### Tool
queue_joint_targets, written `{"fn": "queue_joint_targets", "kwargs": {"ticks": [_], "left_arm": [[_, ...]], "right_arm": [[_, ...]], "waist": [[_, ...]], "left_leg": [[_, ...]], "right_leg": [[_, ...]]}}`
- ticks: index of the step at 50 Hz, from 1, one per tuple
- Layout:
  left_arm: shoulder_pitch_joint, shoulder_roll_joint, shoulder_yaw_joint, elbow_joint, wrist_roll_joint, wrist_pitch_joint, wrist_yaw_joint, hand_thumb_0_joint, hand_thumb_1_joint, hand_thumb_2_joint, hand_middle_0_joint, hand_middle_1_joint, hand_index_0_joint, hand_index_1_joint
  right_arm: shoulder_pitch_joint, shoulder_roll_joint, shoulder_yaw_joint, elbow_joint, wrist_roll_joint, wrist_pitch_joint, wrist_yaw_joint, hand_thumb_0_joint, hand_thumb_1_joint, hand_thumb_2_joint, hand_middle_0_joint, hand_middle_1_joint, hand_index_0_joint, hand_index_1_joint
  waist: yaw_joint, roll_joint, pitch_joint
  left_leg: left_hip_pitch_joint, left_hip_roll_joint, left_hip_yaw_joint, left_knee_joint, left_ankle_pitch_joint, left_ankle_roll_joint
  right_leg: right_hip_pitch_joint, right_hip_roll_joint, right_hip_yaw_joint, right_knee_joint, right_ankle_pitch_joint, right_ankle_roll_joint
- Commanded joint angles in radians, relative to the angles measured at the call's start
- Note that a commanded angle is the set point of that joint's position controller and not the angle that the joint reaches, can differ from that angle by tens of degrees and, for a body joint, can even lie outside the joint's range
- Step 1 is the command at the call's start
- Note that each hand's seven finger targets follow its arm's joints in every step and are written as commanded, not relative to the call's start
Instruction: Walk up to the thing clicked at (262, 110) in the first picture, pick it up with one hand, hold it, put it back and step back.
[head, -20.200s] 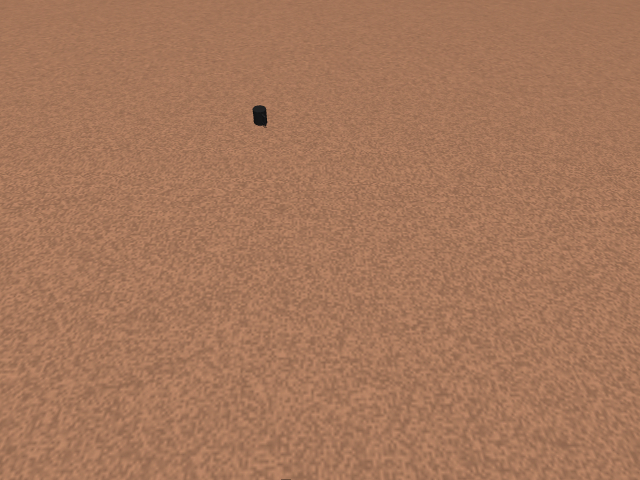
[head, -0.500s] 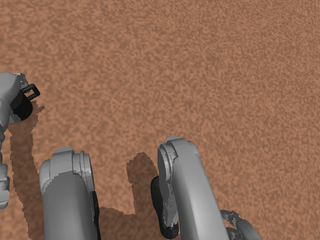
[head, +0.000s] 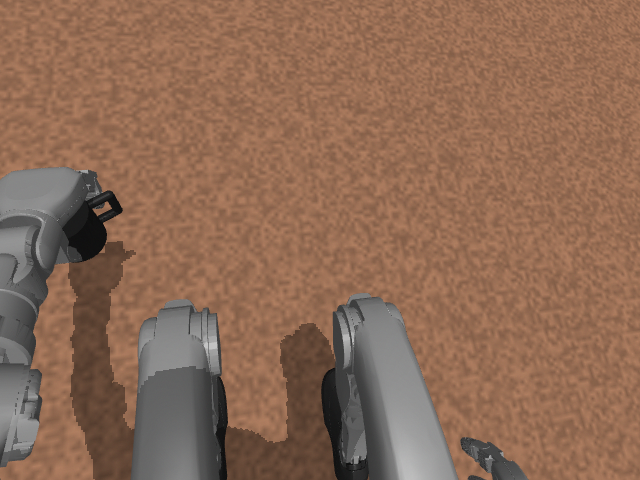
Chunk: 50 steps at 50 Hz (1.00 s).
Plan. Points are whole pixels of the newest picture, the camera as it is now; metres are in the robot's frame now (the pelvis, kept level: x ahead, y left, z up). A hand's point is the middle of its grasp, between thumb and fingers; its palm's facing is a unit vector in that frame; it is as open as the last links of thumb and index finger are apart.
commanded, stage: lift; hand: left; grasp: from above
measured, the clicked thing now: (79, 220) +0.44 +0.30 -0.17
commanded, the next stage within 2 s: hold in 1.24 s
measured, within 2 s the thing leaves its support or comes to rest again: neither
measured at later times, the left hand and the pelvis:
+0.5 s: hand out of the picture +0.36 +0.30 +0.07, palm faces -0.43 -0.13 -0.89, open 9.5 cm; pelvis +0.01 +0.01 +0.16, yaw +4 degrees
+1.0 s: hand out of the picture +0.35 +0.27 +0.21, palm faces -0.46 -0.12 -0.88, open 9.5 cm; pelvis +0.05 +0.01 +0.31, yaw +6 degrees
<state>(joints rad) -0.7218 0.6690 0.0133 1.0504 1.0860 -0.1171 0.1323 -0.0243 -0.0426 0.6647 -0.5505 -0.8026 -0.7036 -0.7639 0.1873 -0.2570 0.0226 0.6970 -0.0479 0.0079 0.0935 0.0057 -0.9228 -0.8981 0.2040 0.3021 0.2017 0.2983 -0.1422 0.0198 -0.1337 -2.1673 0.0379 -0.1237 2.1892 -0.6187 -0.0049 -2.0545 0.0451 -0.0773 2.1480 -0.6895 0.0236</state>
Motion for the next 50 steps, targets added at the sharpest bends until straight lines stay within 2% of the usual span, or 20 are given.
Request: {"fn": "queue_joint_targets", "kwargs": {"ticks": [1, 5, 6, 10, 12, 13, 15, 16, 20, 23, 26, 27, 32, 34, 37, 39, 41, 42, 48, 50], "left_arm": [[-0.321, 0.272, 0.060, -0.295, -0.037, 0.001, 0.035, 0.000, 0.492, 0.944, -0.837, -0.973, -0.870, -0.938], [-0.267, 0.253, 0.056, -0.365, -0.057, 0.015, 0.028, 0.000, 0.486, 0.954, -0.828, -0.979, -0.862, -0.943], [-0.254, 0.268, 0.076, -0.378, -0.063, 0.020, 0.027, 0.000, 0.485, 0.928, -0.816, -0.983, -0.855, -0.941], [-0.212, 0.227, 0.048, -0.451, -0.069, 0.043, 0.020, 0.000, 0.470, 0.926, -0.811, -0.968, -0.846, -0.931], [-0.171, 0.211, 0.054, -0.459, -0.079, 0.059, 0.020, 0.000, 0.449, 0.949, -0.809, -0.958, -0.836, -0.929], [-0.163, 0.191, 0.035, -0.486, -0.079, 0.065, 0.017, 0.000, 0.449, 0.943, -0.805, -0.958, -0.834, -0.928], [-0.130, 0.198, 0.045, -0.487, -0.085, 0.083, 0.017, 0.000, 0.437, 0.955, -0.803, -0.953, -0.827, -0.927], [-0.124, 0.173, 0.025, -0.508, -0.084, 0.089, 0.014, 0.000, 0.447, 0.945, -0.809, -0.957, -0.836, -0.929], [-0.043, 0.131, 0.005, -0.524, -0.097, 0.115, 0.004, 0.000, 0.468, 0.932, -0.822, -0.952, -0.851, -0.923], [-0.029, 0.124, 0.000, -0.558, -0.092, 0.126, 0.005, 0.000, 0.476, 0.945, -0.840, -0.936, -0.861, -0.915], [0.008, 0.080, -0.030, -0.521, -0.095, 0.131, 0.009, 0.000, 0.481, 0.923, -0.851, -0.909, -0.870, -0.890], [0.014, 0.086, -0.018, -0.523, -0.094, 0.129, 0.010, 0.000, 0.476, 0.925, -0.844, -0.910, -0.863, -0.891], [0.006, 0.029, -0.063, -0.457, -0.094, 0.115, 0.017, 0.000, 0.472, 0.919, -0.817, -0.941, -0.844, -0.913], [0.042, -0.004, -0.085, -0.427, -0.095, 0.109, 0.021, 0.000, 0.471, 0.884, -0.814, -0.927, -0.844, -0.896], [0.049, -0.014, -0.087, -0.411, -0.091, 0.108, 0.036, 0.000, 0.474, 0.897, -0.803, -0.970, -0.839, -0.933], [0.060, -0.049, -0.111, -0.380, -0.086, 0.111, 0.047, 0.000, 0.512, 0.888, -0.836, -0.953, -0.872, -0.916], [0.016, -0.041, -0.112, -0.379, -0.085, 0.114, 0.058, 0.000, 0.545, 0.908, -0.855, -0.975, -0.893, -0.937], [-0.001, -0.021, -0.099, -0.393, -0.080, 0.115, 0.066, 0.000, 0.541, 0.915, -0.860, -0.958, -0.894, -0.924], [0.025, -0.034, -0.098, -0.352, -0.075, 0.130, 0.088, 0.000, 0.548, 0.926, -0.885, -0.925, -0.909, -0.901], [0.027, -0.015, -0.083, -0.346, -0.078, 0.133, 0.091, 0.000, 0.538, 0.939, -0.881, -0.928, -0.902, -0.906]], "right_arm": [[0.151, -0.213, -0.091, -0.055, 0.013, -0.008, -0.027, 0.000, -0.913, -0.902, 0.200, 0.300, 0.200, 0.300], [0.141, -0.208, -0.101, -0.068, 0.028, -0.006, -0.043, 0.000, -0.910, -0.901, 0.200, 0.300, 0.200, 0.300], [0.137, -0.212, -0.105, -0.068, 0.031, -0.004, -0.048, 0.000, -0.909, -0.901, 0.200, 0.300, 0.200, 0.300], [0.113, -0.199, -0.110, -0.078, 0.040, 0.002, -0.064, 0.000, -0.909, -0.902, 0.200, 0.300, 0.200, 0.300], [0.110, -0.196, -0.111, -0.076, 0.047, 0.005, -0.073, 0.000, -0.907, -0.901, 0.200, 0.300, 0.200, 0.300], [0.099, -0.189, -0.109, -0.080, 0.048, 0.005, -0.077, 0.000, -0.907, -0.901, 0.200, 0.300, 0.200, 0.300], [0.089, -0.186, -0.107, -0.082, 0.053, 0.009, -0.088, 0.000, -0.904, -0.900, 0.200, 0.300, 0.200, 0.300], [0.086, -0.183, -0.108, -0.083, 0.055, 0.010, -0.092, 0.000, -0.906, -0.901, 0.200, 0.300, 0.200, 0.300], [0.063, -0.169, -0.100, -0.082, 0.066, 0.009, -0.109, 0.000, -0.906, -0.901, 0.200, 0.300, 0.200, 0.300], [0.049, -0.165, -0.095, -0.079, 0.075, 0.006, -0.124, 0.000, -0.906, -0.901, 0.200, 0.300, 0.200, 0.300], [0.040, -0.151, -0.087, -0.066, 0.081, -0.004, -0.136, 0.000, -0.906, -0.902, 0.200, 0.300, 0.200, 0.300], [0.048, -0.154, -0.089, -0.062, 0.083, -0.009, -0.140, 0.000, -0.905, -0.902, 0.200, 0.300, 0.200, 0.300], [0.053, -0.140, -0.085, -0.050, 0.086, -0.039, -0.153, 0.000, -0.904, -0.902, 0.200, 0.300, 0.200, 0.300], [0.058, -0.137, -0.089, -0.046, 0.088, -0.049, -0.155, 0.000, -0.903, -0.902, 0.200, 0.300, 0.200, 0.300], [0.077, -0.135, -0.090, -0.043, 0.088, -0.059, -0.156, 0.000, -0.905, -0.903, 0.200, 0.300, 0.200, 0.300], [0.088, -0.133, -0.088, -0.041, 0.088, -0.062, -0.155, 0.000, -0.903, -0.902, 0.200, 0.300, 0.200, 0.300], [0.098, -0.135, -0.091, -0.035, 0.085, -0.063, -0.156, 0.000, -0.904, -0.902, 0.200, 0.300, 0.200, 0.300], [0.105, -0.136, -0.093, -0.031, 0.083, -0.065, -0.157, 0.000, -0.904, -0.902, 0.200, 0.300, 0.200, 0.300], [0.094, -0.138, -0.094, -0.038, 0.079, -0.063, -0.151, 0.000, -0.901, -0.901, 0.200, 0.300, 0.200, 0.300], [0.099, -0.138, -0.094, -0.037, 0.078, -0.061, -0.150, 0.000, -0.903, -0.902, 0.200, 0.300, 0.200, 0.300]], "waist": [[0.022, 0.226, -0.679], [0.029, 0.220, -0.684], [0.041, 0.219, -0.695], [0.044, 0.224, -0.708], [0.047, 0.206, -0.677], [0.047, 0.217, -0.683], [0.050, 0.203, -0.641], [0.047, 0.199, -0.639], [0.050, 0.179, -0.586], [0.055, 0.199, -0.558], [0.046, 0.161, -0.458], [0.051, 0.157, -0.452], [0.047, 0.136, -0.373], [0.056, 0.107, -0.354], [0.063, 0.095, -0.345], [0.057, 0.076, -0.325], [0.050, 0.075, -0.318], [0.061, 0.091, -0.333], [0.068, 0.081, -0.277], [0.074, 0.066, -0.272]], "left_leg": [[0.604, -0.021, 0.074, -0.309, 0.062, 0.032], [0.682, -0.021, 0.066, -0.385, 0.062, 0.030], [0.719, -0.018, 0.059, -0.407, 0.068, 0.029], [0.825, -0.015, 0.061, -0.478, 0.108, 0.027], [0.856, -0.016, 0.059, -0.525, 0.108, 0.029], [0.891, -0.014, 0.057, -0.551, 0.112, 0.027], [0.927, -0.013, 0.054, -0.611, 0.084, 0.025], [0.947, -0.014, 0.059, -0.637, 0.085, 0.025], [1.041, -0.014, 0.058, -0.746, 0.083, 0.023], [1.137, -0.009, 0.046, -0.844, 0.070, 0.017], [1.182, -0.011, 0.048, -0.921, 0.059, 0.014], [1.204, -0.011, 0.048, -0.946, 0.068, 0.013], [1.302, -0.014, 0.045, -1.069, 0.068, 0.009], [1.345, -0.014, 0.053, -1.106, 0.105, 0.008], [1.390, -0.021, 0.068, -1.155, 0.164, 0.009], [1.423, -0.025, 0.079, -1.185, 0.203, 0.010], [1.459, -0.026, 0.095, -1.208, 0.245, 0.012], [1.490, -0.025, 0.094, -1.228, 0.258, 0.009], [1.598, -0.027, 0.101, -1.338, 0.276, 0.003], [1.613, -0.032, 0.107, -1.358, 0.298, 0.006]], "right_leg": [[0.317, 0.028, -0.022, -0.339, 0.127, -0.063], [0.379, 0.023, -0.017, -0.399, 0.129, -0.060], [0.395, 0.022, -0.016, -0.407, 0.138, -0.060], [0.474, 0.022, -0.007, -0.477, 0.170, -0.057], [0.515, 0.017, -0.004, -0.521, 0.170, -0.054], [0.538, 0.019, -0.004, -0.538, 0.176, -0.054], [0.583, 0.019, 0.002, -0.597, 0.155, -0.052], [0.618, 0.018, 0.006, -0.626, 0.159, -0.052], [0.720, 0.017, 0.015, -0.721, 0.162, -0.049], [0.785, 0.017, 0.017, -0.782, 0.164, -0.049], [0.844, 0.019, 0.024, -0.865, 0.155, -0.049], [0.873, 0.017, 0.031, -0.890, 0.159, -0.050], [0.980, 0.017, 0.044, -1.010, 0.165, -0.050], [1.037, 0.015, 0.049, -1.061, 0.193, -0.051], [1.122, 0.015, 0.059, -1.129, 0.239, -0.050], [1.167, 0.016, 0.060, -1.162, 0.273, -0.051], [1.204, 0.017, 0.063, -1.199, 0.314, -0.049], [1.232, 0.017, 0.064, -1.212, 0.320, -0.050], [1.312, 0.009, 0.067, -1.314, 0.336, -0.047], [1.356, 0.005, 0.075, -1.346, 0.355, -0.044]]}}
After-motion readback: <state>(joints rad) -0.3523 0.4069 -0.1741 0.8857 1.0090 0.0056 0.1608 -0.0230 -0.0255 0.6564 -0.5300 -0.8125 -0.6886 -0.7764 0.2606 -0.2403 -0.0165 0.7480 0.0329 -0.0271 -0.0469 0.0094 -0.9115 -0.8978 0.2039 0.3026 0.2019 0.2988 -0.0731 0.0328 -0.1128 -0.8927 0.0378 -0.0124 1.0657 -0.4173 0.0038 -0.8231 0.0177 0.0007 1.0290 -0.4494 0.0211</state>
